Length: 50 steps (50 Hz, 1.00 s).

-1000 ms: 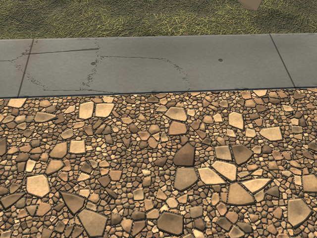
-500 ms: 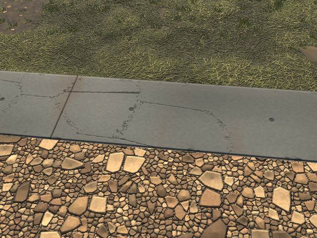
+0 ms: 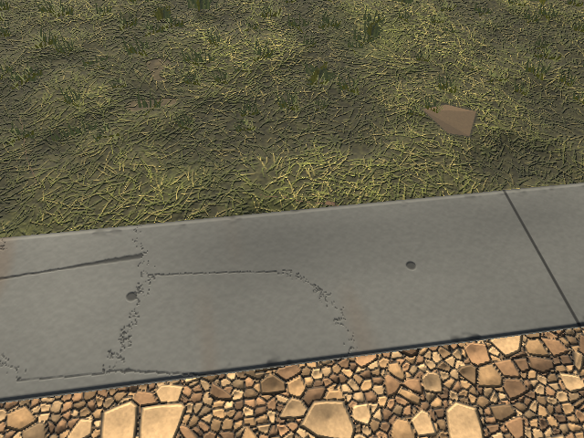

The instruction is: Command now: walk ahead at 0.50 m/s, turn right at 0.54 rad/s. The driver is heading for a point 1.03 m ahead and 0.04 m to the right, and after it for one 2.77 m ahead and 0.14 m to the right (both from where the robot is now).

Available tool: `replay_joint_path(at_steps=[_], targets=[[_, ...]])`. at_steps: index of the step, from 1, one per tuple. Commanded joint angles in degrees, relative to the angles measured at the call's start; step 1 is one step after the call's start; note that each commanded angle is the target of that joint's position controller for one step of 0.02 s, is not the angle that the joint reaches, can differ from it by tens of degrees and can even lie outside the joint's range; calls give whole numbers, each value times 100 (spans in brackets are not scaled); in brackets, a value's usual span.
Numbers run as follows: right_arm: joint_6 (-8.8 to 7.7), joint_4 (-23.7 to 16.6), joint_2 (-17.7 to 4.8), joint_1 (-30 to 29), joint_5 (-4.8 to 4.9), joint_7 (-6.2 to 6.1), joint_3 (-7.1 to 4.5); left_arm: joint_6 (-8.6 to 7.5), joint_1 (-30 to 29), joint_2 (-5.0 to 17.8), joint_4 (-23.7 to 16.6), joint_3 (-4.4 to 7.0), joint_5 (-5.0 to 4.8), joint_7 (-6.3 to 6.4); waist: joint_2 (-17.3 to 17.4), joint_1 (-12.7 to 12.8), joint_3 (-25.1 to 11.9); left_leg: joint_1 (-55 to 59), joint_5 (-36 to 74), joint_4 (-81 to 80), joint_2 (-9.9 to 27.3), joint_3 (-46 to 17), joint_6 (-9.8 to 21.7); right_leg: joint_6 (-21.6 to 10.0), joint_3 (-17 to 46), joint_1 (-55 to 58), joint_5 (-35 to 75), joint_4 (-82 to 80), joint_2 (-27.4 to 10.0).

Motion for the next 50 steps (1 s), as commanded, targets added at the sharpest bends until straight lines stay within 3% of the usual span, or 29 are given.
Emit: replay_joint_path(at_steps=[1, 7, 11, 13, 14, 15, 16, 17, 18, 19, 20, 21, 22, 24, 27, 32, 37, 40, 42, 43, 44, 45, 46, 47, 48, 49, 50], targets=[[-126, -197, -714, -97, 11, -14, -198, -10, -195, 108, -562, 21, 31, -55, 860, -14, 165, 576, 950, -1286, 1590, -1112, 990, 112, 234, -1099, 538, -251, -423], [-69, 74, -1078, 105, 68, -66, -283, -73, -1124, -6, -877, -85, 44, -251, 609, -283, 283, 714, 1542, -1312, 1498, 26, 816, 3, -150, -689, 2011, -2081, -323], [41, 266, -1306, 378, 187, -69, -351, -48, -1611, 120, -1170, -58, 31, -356, 612, -335, 413, 1323, 2007, -1033, 1720, 336, 636, -274, -402, -607, 1574, -2666, -188], [118, 284, -1484, 389, 224, -97, -401, -16, -1428, 301, -1222, 36, 66, -370, 770, -120, 160, 1547, 3782, -314, 1721, 577, 509, -507, -731, -18, 966, -2771, 152], [167, 280, -1554, 373, 240, -118, -418, 8, -933, 480, -1130, 142, 76, -355, 801, 198, -167, 1501, 4643, 494, 1642, 732, 421, -663, -903, 715, 817, -2882, 406], [194, 258, -1459, 373, 234, -147, -371, 39, 26, 778, -871, 324, 54, -293, 671, 700, -663, 962, 4712, 1721, 1439, 909, 243, -880, -917, 2125, 1104, -3160, 647], [165, 144, -1126, 557, 40, -156, -230, 108, 905, 1282, -694, 500, 15, -162, -153, 966, -1233, -564, 2444, 3608, 1158, 943, -24, -1256, 472, 3920, 1232, -3218, -214], [9, -122, -422, 1128, -87, -48, 33, 27, 558, 1685, -817, 459, 5, -162, -1364, 231, -1940, -2768, -2329, 5331, 47, 130, -270, -2281, 3828, 5369, -109, -4075, -1612], [-134, 14, -1030, 593, 170, 31, -86, -42, 739, 1032, -852, 295, 42, -188, -486, 742, -2157, -3195, -2136, 5736, 271, -745, -168, -2123, 4065, 5296, -518, -4629, -1767], [-182, -124, -1175, 150, 352, 54, -127, -111, 538, 829, -770, 215, 102, -204, -330, 733, -1274, -3501, -1634, 5617, 501, -626, -59, -1853, 3140, 4614, 37, -4652, -1626], [-192, -94, -1077, 27, 291, 9, -92, -150, 178, 704, -758, 162, 98, -200, 94, 506, -819, -3279, -1147, 5200, 782, -588, -24, -1651, 2397, 3761, 754, -4641, -1402], [-157, -25, -1057, 19, 182, -24, -110, -179, -160, 528, -765, 103, 152, -197, 96, 296, -534, -2936, -844, 4833, 953, -586, -48, -1527, 1834, 3063, 1420, -4720, -1193], [-73, 61, -1035, 242, 179, -10, -119, -220, -335, 391, -781, 49, 222, -192, -49, 93, -481, -2540, -602, 4700, 1077, -663, -59, -1474, 1485, 2625, 1769, -4894, -1059], [93, 206, -848, 485, 183, -9, -95, -332, -411, 376, -669, 52, 221, -194, -54, -51, -410, -2263, -330, 4489, 1093, -630, -153, -1506, 1018, 2211, 2143, -5228, -1000], [209, 141, -706, 130, 164, -46, -70, -433, -305, 440, -425, 80, 257, -148, 73, 11, -15, -2711, 444, 3852, 1031, -755, -279, -1388, 331, 2133, 2483, -5532, -912], [117, -3, -537, -498, 179, 74, -23, -448, -210, 489, -195, 71, 252, -50, 65, 278, 251, -2634, 2002, 2161, 708, -618, -201, -983, -558, 2408, 2430, -5761, -747], [93, -370, -405, -1162, 169, 265, 59, -291, 198, 590, 155, 123, 174, 6, 176, 551, 521, -3115, 1648, 1355, 575, -361, 29, -932, -833, 3564, 3071, -5491, -1122], [106, -568, -516, -1122, 156, 374, 11, -130, 110, 762, 180, 175, 133, 90, -17, 360, 289, -2799, 714, 1236, 256, 69, 286, -797, -1030, 4040, 5107, -4715, -1233], [160, -504, -816, -412, 149, 361, -147, -34, 7, 914, 132, 207, 134, 181, -267, -84, -279, -1704, 171, 1330, -158, 369, 541, -642, -1188, 4000, 6813, -3495, -1171], [168, -333, -1109, 448, 157, 297, -308, -11, -106, 904, 99, 188, 114, 219, -135, -585, -723, -376, 504, 944, -322, 284, 770, -467, -1326, 3430, 6587, -2299, -973], [230, -214, -1613, 1285, 163, 174, -466, -83, 18, 681, -16, 81, 219, 237, 598, -878, -1358, 1438, 738, 846, 594, -1174, 1177, -247, -1349, 2009, 4459, -495, -644], [204, -343, -1853, 1050, 226, 147, -498, -263, 511, -33, -218, -146, 295, 93, 1944, -260, -1941, 3354, -28, 214, 1963, -4476, 2419, 174, -690, -552, -1124, 1648, 783], [186, -373, -1392, 1161, 191, 150, -360, -510, 45, 501, -244, -54, 130, -41, 1147, -667, -2228, 3563, -513, -252, 1960, -4764, 2273, 4, 458, -1191, -1241, 1955, 498], [164, -400, -1158, 992, 142, 128, -301, -628, -492, 641, -458, -31, -73, -104, 814, -687, -1448, 2955, -358, -330, 1765, -3871, 1977, -115, 416, -1429, -826, 1673, 222], [141, -433, -1102, 642, 142, 136, -279, -682, -662, 524, -522, -63, -13, -88, 179, -393, -767, 1997, 240, -419, 1521, -3255, 1793, -135, 317, -1338, -469, 1020, -18], [130, -500, -910, 326, 145, 119, -225, -660, -709, 577, -493, -16, 150, -46, 99, -203, -506, 1376, 819, -500, 1329, -2831, 1691, -78, 266, -1051, -275, 470, -199], [136, -596, -871, 160, 82, 93, -192, -600, -608, 573, -492, 5, 203, -46, 286, -31, -344, 854, 1251, -632, 1191, -2639, 1705, -6, 256, -702, -161, 302, -259]])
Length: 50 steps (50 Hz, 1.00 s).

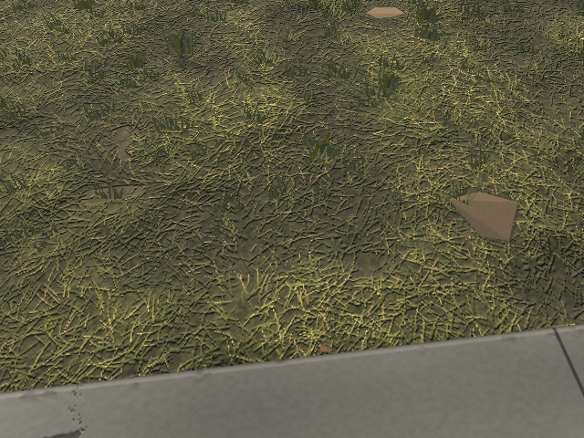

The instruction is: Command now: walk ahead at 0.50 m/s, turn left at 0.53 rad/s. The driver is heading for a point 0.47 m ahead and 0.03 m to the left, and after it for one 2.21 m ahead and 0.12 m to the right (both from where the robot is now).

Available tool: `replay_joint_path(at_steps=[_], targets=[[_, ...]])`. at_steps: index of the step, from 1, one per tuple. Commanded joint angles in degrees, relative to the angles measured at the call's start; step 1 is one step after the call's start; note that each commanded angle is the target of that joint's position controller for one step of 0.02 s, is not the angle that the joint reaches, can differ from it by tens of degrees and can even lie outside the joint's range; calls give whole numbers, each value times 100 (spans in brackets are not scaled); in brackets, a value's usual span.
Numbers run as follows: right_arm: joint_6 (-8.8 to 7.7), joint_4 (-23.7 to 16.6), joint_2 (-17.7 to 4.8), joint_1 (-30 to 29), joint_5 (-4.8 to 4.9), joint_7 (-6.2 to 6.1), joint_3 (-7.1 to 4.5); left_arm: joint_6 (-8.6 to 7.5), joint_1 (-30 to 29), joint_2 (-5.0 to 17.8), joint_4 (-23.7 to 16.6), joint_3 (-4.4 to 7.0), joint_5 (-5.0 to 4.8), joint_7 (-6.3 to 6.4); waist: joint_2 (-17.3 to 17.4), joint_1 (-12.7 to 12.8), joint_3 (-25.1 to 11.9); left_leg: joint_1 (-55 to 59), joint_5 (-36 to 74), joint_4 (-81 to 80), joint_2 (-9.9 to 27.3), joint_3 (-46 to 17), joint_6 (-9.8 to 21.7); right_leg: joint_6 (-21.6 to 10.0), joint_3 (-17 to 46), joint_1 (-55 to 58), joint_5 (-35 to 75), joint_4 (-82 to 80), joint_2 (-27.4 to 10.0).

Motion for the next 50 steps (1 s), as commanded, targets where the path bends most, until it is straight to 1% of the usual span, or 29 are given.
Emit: replay_joint_path(at_steps=[1, 4, 7, 9, 11, 14, 15, 16, 17, 18, 19, 20, 21, 22, 23, 25, 28, 30, 33, 36, 37, 38, 39, 40, 41, 43, 44, 46, 50], targets=[[-60, -422, -634, 157, -55, -81, -163, -119, -167, 743, -608, 209, 109, 2, 91, 75, -535, 1510, 1295, -1486, 1606, -2313, 1272, 145, 349, -1468, 277, -490, -454], [-59, -389, -835, 180, -21, -176, -217, 20, -297, 513, -666, 134, 141, 42, 182, 114, -343, 751, 1755, -1625, 1386, -1757, 1209, 455, 102, -1288, 713, -1478, -419], [5, -305, -945, 352, 31, -257, -257, 11, -962, 320, -802, 46, 135, 31, 372, -157, -295, 367, 1302, -1505, 980, -1352, 846, 549, 4, -810, 2087, -2887, -162], [55, -221, -959, 591, 39, -277, -262, -26, -1314, 347, -879, 50, 69, -6, 461, -343, -350, 403, 914, -1394, 979, -1489, 706, 552, 1, -520, 2658, -3480, 39], [92, -151, -936, 750, 76, -284, -262, -67, -1486, 465, -948, 94, 12, -44, 535, -386, -366, 694, 572, -1150, 1109, -1822, 630, 482, 151, -453, 2615, -3834, 97], [125, -151, -890, 719, 62, -305, -266, -142, -1281, 701, -920, 217, -17, -81, 722, -183, -394, 1140, 338, -637, 1333, -2388, 479, 235, 299, -172, 2037, -4121, 81], [136, -183, -821, 621, 51, -301, -250, -170, -940, 755, -828, 269, -15, -71, 769, 30, -459, 1110, 404, -377, 1263, -2424, 384, 100, 223, 265, 1970, -4307, 86], [123, -226, -622, 602, 24, -287, -182, -197, -418, 903, -726, 354, 40, -35, 703, 296, -785, 928, 556, 257, 1005, -2243, 203, -98, 291, 1129, 1907, -4397, -97], [102, -323, -260, 678, -62, -265, -48, -207, 407, 1207, -665, 439, 127, 17, 42, 607, -1554, 300, -256, 1835, 627, -1742, -18, -457, 1236, 2523, 1454, -4372, -1073], [43, -509, 15, 1484, 110, -256, 51, -121, 841, 1671, -445, 551, 181, -12, -1918, 235, -2130, -1698, -2512, 3657, -70, -1009, -367, -1437, 4002, 4110, 75, -4962, -2307], [45, -336, -608, 1415, 171, -279, -54, -100, 714, 1133, -526, 455, 43, -39, -1335, 382, -1750, -2397, -2275, 4422, 428, -1132, -454, -1390, 4473, 3883, -1303, -5253, -2349], [79, -394, -918, 782, 122, -278, -149, -66, 474, 789, -581, 359, 27, -9, -790, 543, -1044, -2547, -1731, 4603, 611, -1016, -487, -1119, 3483, 3243, -1078, -5303, -2079], [100, -446, -823, 418, 28, -300, -139, -37, 224, 673, -573, 289, 115, -18, -369, 483, -618, -2272, -1356, 4475, 722, -887, -534, -1013, 2725, 2498, 168, -5336, -1771], [88, -501, -684, 162, -72, -307, -135, -21, 68, 515, -503, 226, 154, -47, -218, 392, -262, -2059, -1208, 4167, 766, -898, -550, -962, 2079, 1927, 1555, -5373, -1445], [87, -532, -555, 303, -46, -287, -124, -40, -29, 501, -454, 194, 192, -58, -542, 152, -271, -1711, -1209, 3991, 826, -874, -595, -1032, 1716, 1606, 2850, -5330, -1371], [106, -447, -316, 465, -80, -272, -58, -75, -107, 384, -303, 148, 117, -98, -625, -44, -416, -1291, -1373, 3252, 859, -597, -715, -1150, 1103, 1399, 4676, -5262, -1160], [88, -462, -63, 164, -166, -268, 71, 25, -236, 739, -167, 232, 4, -59, -595, -45, -693, -665, -716, 1807, 791, -278, -848, -1204, 670, 1221, 5546, -5213, -994], [86, -451, -131, -86, -119, -244, 69, 143, -83, 942, -56, 299, -45, -9, -640, 73, -847, -243, -44, 1166, 619, -209, -883, -1137, 603, 1210, 5297, -5169, -921], [102, -558, -312, -509, -91, -245, 12, 272, 93, 1040, 45, 336, -122, 44, -648, 182, -770, -74, 288, 554, 480, -288, -793, -1042, 870, 1300, 4530, -4966, -947], [59, -518, -476, -336, -134, -272, -90, 361, -62, 922, 7, 313, -178, 112, -593, -82, -724, 806, 1126, -597, 525, -336, -514, -704, 1173, 1030, 3229, -4479, -733], [44, -537, -737, -182, -216, -324, -165, 344, 12, 682, -44, 248, -113, 116, -308, -95, -940, 1529, 2114, -652, 1096, -717, -269, -438, 1068, 659, 2492, -3979, -438], [107, -608, -1114, 75, -314, -412, -245, 301, 256, 296, -144, 134, 54, 89, 760, -26, -1399, 2661, 4235, -268, 2327, -1603, 282, -97, 626, -326, 236, -2769, 126], [223, -515, -996, 270, -281, -390, -247, 330, 712, 310, -126, 110, -41, 104, 1664, -50, -1836, 2960, 4189, -401, 3213, -2529, 1116, 157, 165, -1077, -1927, -1642, 395], [262, -534, -745, 225, -211, -367, -188, 423, 646, 781, -42, 254, -90, 126, 1107, -146, -1615, 2608, 3160, -651, 3015, -2504, 1180, 315, 265, -1299, -1786, -741, 171], [263, -543, -571, -46, -175, -358, -133, 532, 452, 892, -58, 332, -109, 160, 883, -65, -1241, 2274, 2461, -757, 2701, -2070, 967, 393, 231, -1527, -1402, -330, 54], [249, -565, -463, -648, -148, -336, -92, 786, 468, 837, -24, 382, -71, 254, 801, 148, -835, 1396, 1651, -1049, 2375, -1412, 734, 570, 241, -1299, -767, -259, -144], [247, -522, -526, -773, -195, -333, -111, 858, 452, 704, -75, 357, -59, 266, 855, 213, -687, 968, 1573, -1183, 2221, -1092, 708, 623, 100, -1037, -528, -343, -133], [240, -439, -536, -836, -234, -355, -137, 895, 338, 535, -215, 328, -51, 252, 916, 216, -648, 772, 1536, -1278, 2124, -683, 731, 640, -66, -795, -219, -765, -147], [275, -296, -718, -828, -171, -403, -217, 873, -76, 439, -515, 257, -31, 104, 912, 64, -864, 933, 1699, -1188, 2291, -347, 766, 480, -222, -248, 203, -1992, -258]])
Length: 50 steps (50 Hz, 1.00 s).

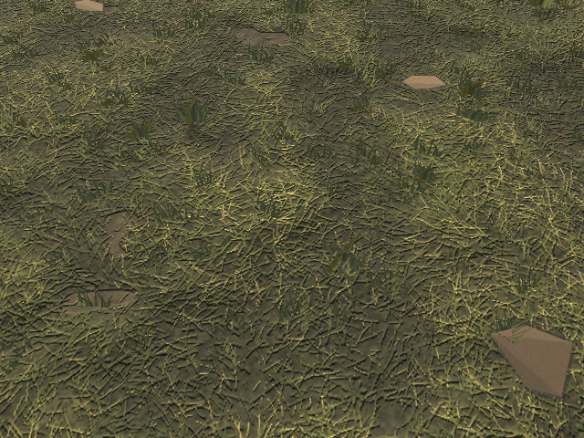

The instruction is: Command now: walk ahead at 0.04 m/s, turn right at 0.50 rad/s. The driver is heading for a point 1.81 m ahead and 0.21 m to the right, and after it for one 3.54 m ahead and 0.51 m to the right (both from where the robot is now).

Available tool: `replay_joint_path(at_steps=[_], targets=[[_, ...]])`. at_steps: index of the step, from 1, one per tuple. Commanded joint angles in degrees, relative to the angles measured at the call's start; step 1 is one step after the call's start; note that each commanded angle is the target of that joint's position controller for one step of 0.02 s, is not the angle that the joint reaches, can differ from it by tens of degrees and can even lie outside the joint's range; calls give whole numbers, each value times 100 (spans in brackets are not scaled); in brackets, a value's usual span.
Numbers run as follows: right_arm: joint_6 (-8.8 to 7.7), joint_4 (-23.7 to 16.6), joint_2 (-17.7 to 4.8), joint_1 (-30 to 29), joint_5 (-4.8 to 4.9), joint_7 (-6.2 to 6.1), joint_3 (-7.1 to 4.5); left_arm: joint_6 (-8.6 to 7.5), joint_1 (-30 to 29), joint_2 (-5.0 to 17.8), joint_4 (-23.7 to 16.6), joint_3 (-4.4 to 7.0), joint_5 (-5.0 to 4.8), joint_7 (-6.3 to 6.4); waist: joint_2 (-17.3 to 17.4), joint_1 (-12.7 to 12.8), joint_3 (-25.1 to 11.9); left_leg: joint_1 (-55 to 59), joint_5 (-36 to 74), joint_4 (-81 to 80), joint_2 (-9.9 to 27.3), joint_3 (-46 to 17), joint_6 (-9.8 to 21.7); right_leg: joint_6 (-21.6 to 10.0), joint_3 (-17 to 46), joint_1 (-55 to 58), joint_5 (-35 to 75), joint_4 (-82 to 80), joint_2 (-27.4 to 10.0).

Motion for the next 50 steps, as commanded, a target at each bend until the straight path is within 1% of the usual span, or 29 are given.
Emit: replay_joint_path(at_steps=[1, 4, 5, 6, 7, 8, 9, 10, 11, 12, 13, 15, 19, 22, 26, 28, 30, 31, 32, 33, 34, 36, 37, 38, 43, 46, 48, 49, 50], targets=[[-45, -284, -1003, -227, 48, -35, -286, -31, 101, 304, -480, 44, 10, -107, 1019, -17, -898, 598, 1618, -684, 1537, -815, 1292, -117, -110, 566, 290, -667, -96], [-13, -174, -1143, -246, 174, -14, -331, -2, 183, 424, -545, 107, 7, -212, 990, 92, -858, 656, 1283, -386, 1627, -720, 1064, -388, -315, 1022, 611, -1566, 2], [-2, -128, -1129, -274, 234, -16, -333, 1, 340, 424, -494, 132, 20, -232, 924, 199, -841, 517, 975, -134, 1531, -575, 867, -533, -424, 1386, 996, -2114, 121], [7, -3, -985, -45, 248, -8, -308, 0, 474, 537, -450, 190, 55, -210, 675, 210, -801, 227, 383, 304, 1317, -336, 528, -717, -304, 1828, 1406, -2579, 214], [20, 53, -704, 203, 113, 25, -244, -12, 560, 1012, -506, 321, 64, -125, -551, 87, -674, -638, -745, 1595, 762, 286, -46, -1101, 952, 2404, 2754, -3266, -593], [18, -289, -561, -72, -81, 12, -173, -46, 424, 1603, -734, 404, 143, -74, -1915, 68, -510, -2190, -2873, 3020, -156, 268, -516, -2211, 2872, 2672, 4001, -3469, -1932], [0, -352, -803, -545, -22, -40, -253, -175, 590, 1356, -747, 348, 313, -118, -1187, 493, -857, -2244, -2994, 3940, -184, -662, -443, -2566, 2977, 2398, 3444, -3635, -1950], [20, -313, -885, -519, 102, -60, -300, -283, 378, 1212, -734, 290, 296, -125, -855, 303, -742, -2256, -2506, 4183, -85, -864, -324, -2284, 2497, 2279, 3022, -3637, -1624], [51, -168, -881, -309, 109, -105, -331, -326, 14, 1056, -773, 265, 167, -95, -563, 103, -666, -2273, -1995, 4113, -9, -928, -295, -1937, 2142, 2221, 2647, -3573, -1318], [77, -82, -937, -214, 60, -148, -360, -320, -207, 874, -823, 197, 56, -62, -552, 32, -641, -2239, -1692, 4025, 17, -961, -324, -1763, 1981, 2170, 2632, -3547, -1192], [74, -53, -923, -146, 36, -149, -370, -305, -286, 809, -851, 156, 40, -22, -622, -36, -680, -2001, -1450, 4104, -47, -934, -373, -1722, 1849, 2010, 2866, -3524, -1054], [34, -29, -820, -20, 83, -116, -357, -276, -226, 755, -884, 131, 71, 26, -582, -70, -836, -1829, -1152, 4006, -178, -921, -440, -1735, 1755, 2083, 3044, -3485, -906], [-10, -98, -668, -253, 110, -80, -285, -233, -58, 868, -892, 184, 34, 92, -594, 73, -807, -1756, -986, 2826, -263, -1022, -557, -1745, 1999, 2358, 2729, -3391, -831], [-43, -116, -685, -312, 131, -24, -271, -187, -97, 950, -941, 224, 46, 84, -707, 120, -730, -1339, -1077, 2196, -344, -1071, -573, -1791, 2299, 2104, 2332, -3376, -784], [-125, -96, -762, -183, 174, 61, -283, -131, -235, 948, -1002, 235, 36, 24, -769, 114, -779, -808, -1230, 1556, -425, -1082, -493, -1798, 2701, 2016, 2593, -3227, -747], [-159, -23, -754, 25, 176, 124, -261, -110, -322, 792, -1004, 165, 44, 15, -775, 86, -946, -394, -1032, 1088, -322, -956, -412, -1723, 2639, 2099, 3032, -2993, -752], [-203, 55, -564, 231, 105, 202, -184, -100, -355, 464, -923, 20, 25, 26, -612, -111, -965, 574, 262, -313, -182, -878, -215, -1379, 2360, 1774, 2697, -2809, -492], [-214, 23, -645, 173, -18, 211, -151, -137, -35, 179, -798, -80, 133, 20, -202, 39, -1008, 1079, 951, -573, 316, -1399, -33, -1038, 2046, 1517, 1812, -2616, -205], [-206, -85, -908, -117, -91, 198, -134, -196, 514, 60, -674, -121, 306, -10, 887, 550, -965, 1166, 2103, -500, 1036, -2249, 395, -726, 1359, 1288, 190, -2126, 414], [-210, -66, -657, -422, -159, 215, -28, -234, 331, 208, -716, -82, 323, -2, 1262, 593, -655, 304, 1391, -637, 1287, -2613, 992, -468, 1038, 1522, 17, -2522, 338], [-221, -143, -541, -594, -68, 242, 0, -259, 149, 449, -609, -30, 334, 14, 960, 456, -467, 142, 519, -698, 887, -2359, 861, -378, 988, 1779, 517, -2726, 273], [-240, -16, -889, -230, 55, 242, -66, -248, -340, 465, -617, 9, 296, 38, 921, 147, -359, 58, -216, -664, 506, -2154, 494, -378, 887, 1964, 1076, -2759, 331], [-245, 2, -1065, -199, 95, 222, -105, -237, -376, 483, -669, 19, 273, 54, 970, 136, -214, -30, -303, -693, 533, -2296, 490, -391, 830, 1905, 1133, -2741, 314], [-232, -17, -1134, -182, 121, 194, -112, -253, -330, 476, -643, 28, 239, 63, 960, 151, -180, -19, -268, -673, 509, -2336, 494, -413, 734, 1835, 1080, -2685, 335], [-61, -167, -1181, -29, 222, 76, -181, -381, -226, 359, -563, 90, 170, 86, 802, 24, -425, 351, 628, -221, 488, -2770, 792, -366, 415, 1540, 1056, -2441, 424], [53, -327, -1160, -65, 249, 48, -215, -419, -125, 360, -547, 153, 140, 47, 562, 23, -587, 173, 880, 90, 308, -2821, 764, -467, 389, 1763, 1263, -2476, 349], [97, -444, -1096, -95, 268, 55, -215, -413, -11, 490, -536, 225, 140, 33, 143, 26, -641, -261, 559, 508, -19, -2481, 529, -693, 622, 2129, 1582, -2724, 38], [106, -486, -1030, -68, 276, 66, -202, -392, 89, 599, -526, 264, 158, 39, -246, 33, -625, -650, 136, 954, -266, -2116, 333, -945, 971, 2370, 1812, -2974, -331], [118, -495, -940, 28, 275, 83, -182, -379, 206, 727, -518, 297, 198, 50, -732, 58, -597, -1118, -558, 1626, -574, -1610, 100, -1385, 1599, 2616, 2362, -3269, -1014]])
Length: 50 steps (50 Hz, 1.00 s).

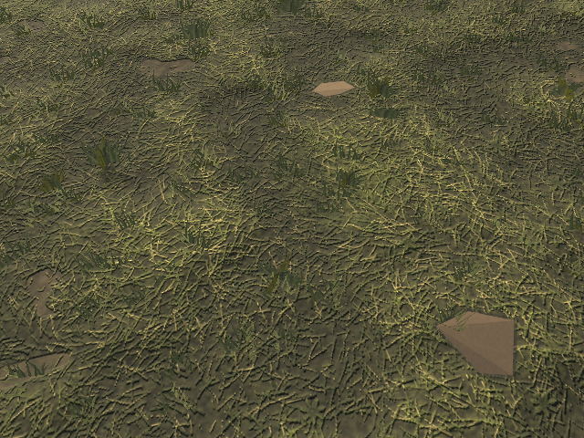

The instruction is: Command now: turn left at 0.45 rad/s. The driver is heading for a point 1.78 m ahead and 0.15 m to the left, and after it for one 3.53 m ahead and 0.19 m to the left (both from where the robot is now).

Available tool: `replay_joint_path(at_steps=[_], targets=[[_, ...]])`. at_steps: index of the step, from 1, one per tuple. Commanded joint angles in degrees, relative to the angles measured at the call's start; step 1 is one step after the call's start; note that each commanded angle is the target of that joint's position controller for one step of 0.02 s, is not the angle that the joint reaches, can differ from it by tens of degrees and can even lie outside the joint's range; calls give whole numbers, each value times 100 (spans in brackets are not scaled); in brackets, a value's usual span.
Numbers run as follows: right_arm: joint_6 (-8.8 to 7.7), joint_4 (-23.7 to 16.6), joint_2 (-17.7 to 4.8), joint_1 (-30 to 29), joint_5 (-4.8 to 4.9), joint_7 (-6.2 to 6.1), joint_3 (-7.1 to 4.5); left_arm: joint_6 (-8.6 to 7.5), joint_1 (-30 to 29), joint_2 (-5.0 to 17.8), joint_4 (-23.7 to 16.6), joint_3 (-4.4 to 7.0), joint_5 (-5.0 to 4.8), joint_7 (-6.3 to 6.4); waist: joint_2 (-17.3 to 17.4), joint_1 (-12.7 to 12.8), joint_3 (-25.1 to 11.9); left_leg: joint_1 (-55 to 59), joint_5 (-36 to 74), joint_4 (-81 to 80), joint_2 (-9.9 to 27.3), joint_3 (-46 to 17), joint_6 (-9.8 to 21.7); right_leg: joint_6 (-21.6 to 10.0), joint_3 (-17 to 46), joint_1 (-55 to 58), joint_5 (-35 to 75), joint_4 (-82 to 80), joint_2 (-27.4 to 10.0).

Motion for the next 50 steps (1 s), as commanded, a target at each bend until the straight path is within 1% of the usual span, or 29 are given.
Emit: replay_joint_path(at_steps=[1, 2, 3, 4, 6, 8, 11, 13, 14, 15, 16, 17, 19, 20, 24, 28, 31, 34, 36, 37, 38, 41, 43, 44, 45, 46, 47, 48, 50], targets=[[-30, -532, -583, -32, -3, 21, -188, -67, 147, 876, -386, 229, 58, 51, -1612, 72, -641, -1391, -1486, 1715, 14, 497, -71, -1430, 2245, 1205, 2444, -1027, -2337], [-19, -535, -822, -29, -31, 41, -292, -91, 98, 781, -479, 170, 61, 85, -1269, 102, -608, -1610, -2093, 2936, 256, 543, -222, -1751, 2376, 1044, 3002, -1069, -2714], [19, -495, -843, 44, -7, 62, -341, -102, -98, 723, -541, 130, 28, 118, -803, -23, -551, -1596, -1927, 3369, 426, 490, -293, -1644, 1995, 876, 2998, -999, -2570], [76, -465, -671, 104, 16, 75, -296, -99, -323, 758, -546, 136, -35, 121, -631, -117, -397, -1602, -1589, 3087, 568, 556, -349, -1367, 1473, 779, 2703, -992, -2244], [120, -556, -408, -105, 2, 106, -188, -48, -324, 931, -493, 185, -50, 124, -810, 48, -296, -1511, -1077, 2506, 668, 892, -456, -1177, 836, 795, 2661, -1022, -1878], [120, -700, -337, -169, 10, 195, -137, 35, -339, 987, -493, 212, -40, 110, -1029, 113, -469, -909, -918, 1747, 688, 1158, -448, -1121, 348, 686, 2773, -933, -1715], [137, -787, -515, -9, 24, 265, -208, 76, -234, 1093, -432, 250, -147, 47, -1145, 118, -703, -331, -497, 662, 556, 1476, -307, -1039, 170, 804, 2682, -654, -1863], [163, -662, -580, 453, -26, 229, -293, 47, -207, 977, -362, 216, -252, 8, -944, -109, -766, 515, 424, -497, 283, 1657, -37, -664, -164, 434, 1955, -49, -1710], [156, -650, -876, 671, -46, 152, -401, 15, 142, 741, -232, 158, -174, -35, -195, -106, -757, 1266, 1541, -1021, 526, 997, 220, -208, -627, -267, 957, 869, -1368], [118, -846, -1668, 773, -87, 38, -548, 13, 76, 307, -512, -10, 191, -66, 1738, 45, -749, 2110, 3914, -1140, 2230, -1503, 1128, 454, -877, -2099, -2262, 2808, -538], [-37, -935, -1526, 899, -341, 130, -472, -17, -606, 573, -696, 52, 61, -7, 1151, -482, -1176, 1599, 3651, -1426, 2705, -2243, 2091, 478, 189, -2370, -2603, 3795, -189], [-159, -902, -1366, 700, -349, 165, -414, 8, -697, 740, -672, 108, -94, 33, 605, -353, -876, 1376, 3029, -1518, 2447, -1739, 1944, 405, 368, -2441, -2169, 4096, -317], [-189, -887, -995, 225, -113, 81, -319, 51, -558, 782, -501, 159, -46, 124, 256, -99, -585, 1160, 2100, -1490, 1878, -1113, 1352, 373, 453, -2448, -1227, 3772, -490], [-154, -908, -940, 65, -74, 36, -276, 61, -477, 789, -477, 173, -13, 136, 321, 0, -568, 925, 2164, -1507, 1699, -927, 1263, 424, 440, -2210, -916, 3683, -452], [-127, -898, -681, 91, -150, -71, -163, 51, -231, 562, -300, 94, -90, 61, 365, 33, -881, 1112, 2383, -1493, 1528, -570, 1256, 563, 326, -1824, -365, 3117, -346], [-143, -702, -352, 72, -256, -63, -11, 65, -365, 283, -248, -66, -88, -21, 518, -110, -798, 790, 1667, -1565, 1402, -237, 1181, 574, 258, -864, -211, 1656, -599], [-159, -506, -411, 109, -330, 30, 14, 48, -400, 432, -246, -66, -137, -77, 569, -212, -476, 439, 873, -1690, 1460, -319, 1225, 483, 116, -308, -332, 910, -550], [-162, -369, -567, 54, -211, 39, -22, -11, -269, 575, -243, -53, -110, -83, 304, -15, -233, 412, 809, -1438, 1369, -291, 989, 268, 28, 63, 600, -371, -445], [-222, -341, -621, 368, -298, -2, -62, -39, -260, 1044, -375, 20, -61, -50, -329, -236, -428, 472, 683, -939, 943, 68, 593, 37, 602, 284, 2473, -174, -866], [-237, -396, -579, 375, -314, -29, -76, -31, -227, 1173, -290, 91, -159, -66, -837, -320, -507, 497, 612, -806, 567, 541, 394, -214, 825, 101, 2308, -100, -876], [-223, -421, -562, 149, -314, -68, -86, -27, -222, 1001, -325, 82, -205, -84, -920, -165, -495, 645, 581, -532, 399, 863, 252, -345, 1025, -155, 1888, -266, -901], [-91, -524, -317, 132, -264, -120, -122, -43, -145, 830, -392, 43, -161, -76, -1138, -181, -657, 651, -58, -140, 282, 1138, 221, -543, 1580, -374, 919, -440, -1031], [-111, -607, -246, 202, -237, -57, -146, -41, -43, 695, -437, 13, -192, -79, -813, -251, -469, 636, -1603, -495, 462, 851, 438, -576, 1572, -949, -1345, -298, -801], [-167, -548, -347, 476, -196, -28, -186, -54, -253, 607, -585, -17, -203, -81, -370, -405, -203, 999, -2208, -1027, 860, 331, 691, -398, 1191, -1763, -2113, 103, -503], [-246, -421, -603, 947, -146, -3, -256, -81, -548, 466, -779, -60, -235, -79, 183, -586, -82, 1557, -2838, -1841, 1707, -866, 1110, -195, 620, -2617, -1833, 1083, -190], [-350, -319, -927, 1069, -179, 19, -345, -104, -836, 436, -999, -79, -243, -91, 694, -606, 128, 1667, -2879, -2461, 2733, -2100, 1603, -99, 311, -3257, -1558, 2390, -333], [-461, -306, -820, 1110, -216, -12, -313, -124, -855, 619, -1034, -19, -237, -93, 288, -544, 200, 1595, -2458, -2469, 2982, -2365, 1817, -85, 610, -3554, -1505, 3187, -584], [-530, -320, -657, 941, -165, -41, -265, -130, -624, 638, -957, 12, -251, -114, 24, -371, 199, 1744, -2090, -2416, 2852, -1969, 1710, -63, 764, -3718, -1240, 3491, -685], [-566, -325, -589, 681, -100, -47, -237, -142, -482, 516, -918, -22, -261, -182, 125, -274, 157, 1815, -1195, -2533, 2440, -875, 1324, 14, 670, -3634, -708, 3331, -881]])
Velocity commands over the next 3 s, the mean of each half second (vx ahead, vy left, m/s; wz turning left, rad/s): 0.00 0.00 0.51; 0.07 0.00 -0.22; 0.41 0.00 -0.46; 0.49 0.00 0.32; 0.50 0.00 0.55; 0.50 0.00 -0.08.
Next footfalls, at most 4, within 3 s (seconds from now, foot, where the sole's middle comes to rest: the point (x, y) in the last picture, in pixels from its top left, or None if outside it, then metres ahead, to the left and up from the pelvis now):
0.28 left None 0.02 0.15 -0.77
0.70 right None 0.08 -0.08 -0.77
1.24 right None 0.24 -0.13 -0.77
1.78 left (297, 379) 0.61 0.04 -0.77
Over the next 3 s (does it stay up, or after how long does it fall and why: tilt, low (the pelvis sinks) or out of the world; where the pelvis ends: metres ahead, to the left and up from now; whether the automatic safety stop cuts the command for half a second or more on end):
stays up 1.06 0.09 0.01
